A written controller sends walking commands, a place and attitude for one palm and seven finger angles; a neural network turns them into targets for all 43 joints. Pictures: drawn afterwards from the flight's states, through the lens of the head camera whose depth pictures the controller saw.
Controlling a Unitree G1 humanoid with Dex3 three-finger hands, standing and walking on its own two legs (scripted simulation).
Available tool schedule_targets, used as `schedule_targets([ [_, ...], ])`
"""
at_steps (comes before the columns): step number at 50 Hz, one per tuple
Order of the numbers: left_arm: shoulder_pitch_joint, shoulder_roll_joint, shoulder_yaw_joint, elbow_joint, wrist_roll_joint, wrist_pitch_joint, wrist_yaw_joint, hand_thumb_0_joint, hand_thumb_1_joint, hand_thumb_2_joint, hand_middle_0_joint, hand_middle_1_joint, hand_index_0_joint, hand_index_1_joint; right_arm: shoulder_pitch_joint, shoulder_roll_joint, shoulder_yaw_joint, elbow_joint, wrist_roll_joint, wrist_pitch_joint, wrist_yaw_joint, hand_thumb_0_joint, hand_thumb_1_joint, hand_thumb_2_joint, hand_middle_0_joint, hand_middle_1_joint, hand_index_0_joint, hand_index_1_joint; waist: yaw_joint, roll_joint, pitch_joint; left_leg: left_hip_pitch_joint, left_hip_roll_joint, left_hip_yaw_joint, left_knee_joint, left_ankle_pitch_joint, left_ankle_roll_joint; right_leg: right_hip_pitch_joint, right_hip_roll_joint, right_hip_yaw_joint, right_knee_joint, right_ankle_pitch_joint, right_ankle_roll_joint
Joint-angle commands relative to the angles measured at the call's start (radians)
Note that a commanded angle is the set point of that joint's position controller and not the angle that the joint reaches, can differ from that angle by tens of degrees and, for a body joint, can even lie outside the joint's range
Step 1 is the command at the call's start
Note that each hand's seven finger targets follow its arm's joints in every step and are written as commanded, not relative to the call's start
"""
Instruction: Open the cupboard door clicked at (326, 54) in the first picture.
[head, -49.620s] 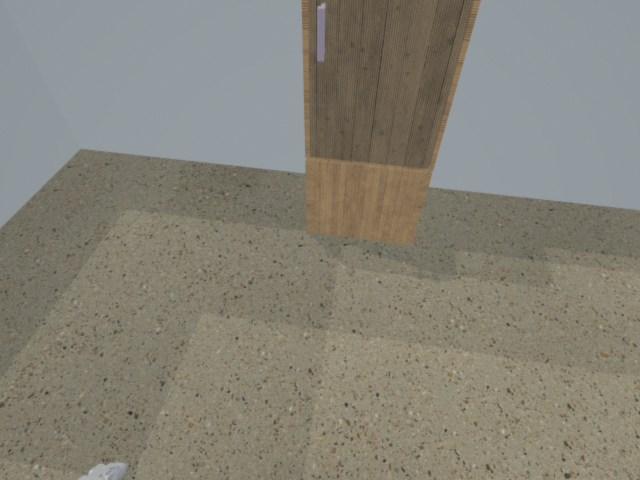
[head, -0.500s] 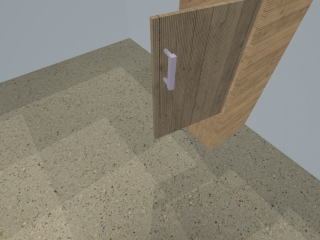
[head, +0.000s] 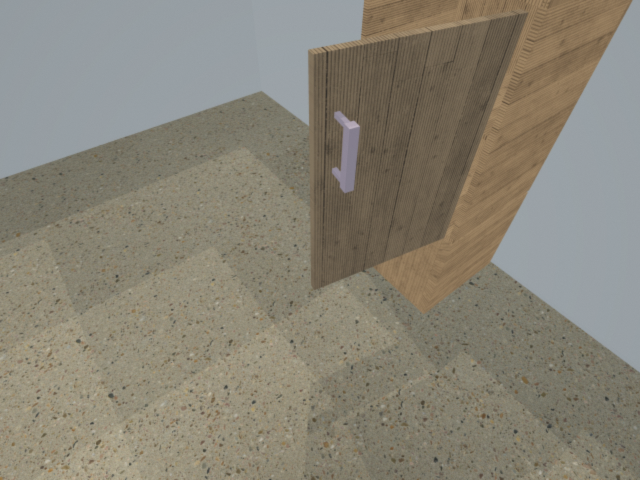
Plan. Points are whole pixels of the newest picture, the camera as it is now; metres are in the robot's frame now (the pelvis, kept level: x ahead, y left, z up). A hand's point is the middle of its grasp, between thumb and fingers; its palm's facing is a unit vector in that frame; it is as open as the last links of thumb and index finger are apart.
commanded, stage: look to check the result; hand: left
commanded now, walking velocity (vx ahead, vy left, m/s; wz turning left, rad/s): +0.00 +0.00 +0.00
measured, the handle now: (343, 152) +0.61 -0.01 +0.08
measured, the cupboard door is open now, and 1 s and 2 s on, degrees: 79 79 79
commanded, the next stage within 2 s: stand and wait in 0.60 s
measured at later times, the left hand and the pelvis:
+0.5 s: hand out of the picture +0.01 +0.17 -0.18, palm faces +0.02 -0.98 -0.20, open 7.4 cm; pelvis +0.01 +0.00 +0.00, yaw +0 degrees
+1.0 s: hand out of the picture +0.03 +0.19 -0.17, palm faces +0.01 -0.97 -0.23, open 7.4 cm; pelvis +0.01 +0.00 +0.00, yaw +0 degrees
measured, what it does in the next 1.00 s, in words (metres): stands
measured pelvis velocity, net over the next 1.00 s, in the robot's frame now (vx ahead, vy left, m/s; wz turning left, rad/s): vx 0.01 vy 0.00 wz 0.00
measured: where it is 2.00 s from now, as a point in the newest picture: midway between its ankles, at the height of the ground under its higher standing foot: outside the picture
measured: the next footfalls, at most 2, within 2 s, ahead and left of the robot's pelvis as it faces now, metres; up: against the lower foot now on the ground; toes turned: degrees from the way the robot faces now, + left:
none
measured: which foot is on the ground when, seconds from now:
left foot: down 0.00-1.00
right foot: down 0.00-1.00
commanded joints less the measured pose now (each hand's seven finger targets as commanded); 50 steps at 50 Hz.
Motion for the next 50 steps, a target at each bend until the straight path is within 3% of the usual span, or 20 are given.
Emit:
schedule_targets([
  [1,0.069,0.108,0.017,-0.021,-0.003,-0.01,0.006,0.0,0.9,0.9,-0.2,-0.3,-0.2,-0.3,0.057,-0.09,-0.016,-0.016,0.001,-0.012,-0.004,0.0,-0.9,-0.9,0.2,0.3,0.2,0.3,0.003,-0.004,0.058,0.004,0.11,-0.104,-0.089,-0.035,0.003,-0.072,-0.074,0.066,-0.101,-0.015,-0.046],
  [7,0.058,0.121,0.019,-0.025,-0.005,-0.012,0.006,0.0,0.9,0.9,-0.2,-0.3,-0.2,-0.3,0.052,-0.099,-0.017,-0.014,0.002,-0.015,-0.004,0.0,-0.9,-0.9,0.2,0.3,0.2,0.3,0.002,0.003,0.03,0.023,0.116,-0.103,-0.085,0.006,0.004,-0.054,-0.077,0.066,-0.096,0.013,-0.046],
  [12,0.053,0.127,0.017,-0.025,-0.006,-0.012,0.006,0.0,0.9,0.9,-0.2,-0.3,-0.2,-0.3,0.044,-0.103,-0.017,-0.011,0.002,-0.013,-0.003,0.0,-0.9,-0.9,0.2,0.3,0.2,0.3,0.002,-0.022,0.045,0.023,0.113,-0.099,-0.082,0.003,0.003,-0.061,-0.078,0.067,-0.105,0.001,-0.046],
  [30,0.015,0.161,0.02,-0.033,-0.006,-0.018,0.003,0.0,0.9,0.9,-0.2,-0.3,-0.2,-0.3,-0.003,-0.136,-0.019,-0.012,0.002,-0.018,-0.002,0.0,-0.9,-0.9,0.2,0.3,0.2,0.3,0.004,-0.007,0.022,0.047,0.116,-0.098,-0.08,0.061,0.0,-0.027,-0.086,0.069,-0.121,0.043,-0.046],
  [38,-0.008,0.182,0.022,-0.036,-0.005,-0.017,0.0,0.0,0.9,0.9,-0.2,-0.3,-0.2,-0.3,-0.027,-0.165,-0.02,-0.015,0.002,-0.021,-0.002,0.0,-0.9,-0.9,0.2,0.3,0.2,0.3,0.004,0.011,0.022,0.05,0.121,-0.109,-0.097,0.05,0.0,-0.018,-0.085,0.067,-0.124,0.041,-0.046],
  [50,-0.047,0.23,0.029,-0.044,-0.005,-0.026,-0.003,0.0,0.9,0.9,-0.2,-0.3,-0.2,-0.3,-0.074,-0.214,-0.028,-0.024,0.004,-0.027,-0.001,0.0,-0.9,-0.9,0.2,0.3,0.2,0.3,0.006,-0.009,-0.017,0.089,0.129,-0.107,-0.095,0.12,0.003,0.011,-0.094,0.07,-0.133,0.106,-0.047],
])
